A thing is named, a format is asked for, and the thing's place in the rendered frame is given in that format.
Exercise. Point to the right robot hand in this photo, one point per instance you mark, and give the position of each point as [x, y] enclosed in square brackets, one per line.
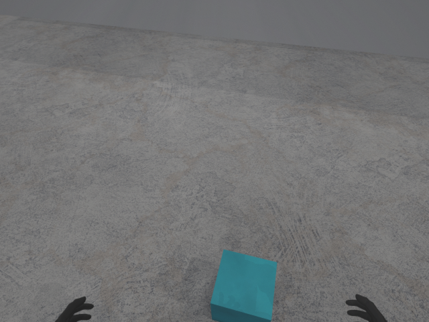
[372, 314]

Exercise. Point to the carton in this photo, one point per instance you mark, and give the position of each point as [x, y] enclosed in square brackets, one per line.
[244, 289]

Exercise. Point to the left robot hand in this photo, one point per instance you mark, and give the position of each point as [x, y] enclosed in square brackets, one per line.
[74, 307]

